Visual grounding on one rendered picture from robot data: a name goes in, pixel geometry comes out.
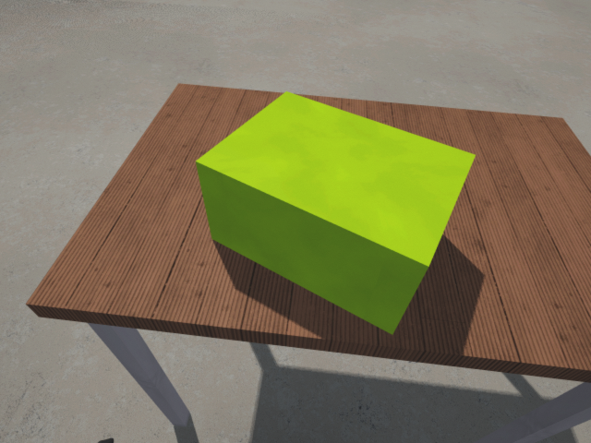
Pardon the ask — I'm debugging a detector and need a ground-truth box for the carton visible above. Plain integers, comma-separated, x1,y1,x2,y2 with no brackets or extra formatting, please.
196,91,476,335

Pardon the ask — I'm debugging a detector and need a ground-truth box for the table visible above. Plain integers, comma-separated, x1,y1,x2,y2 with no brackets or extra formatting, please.
26,83,591,443

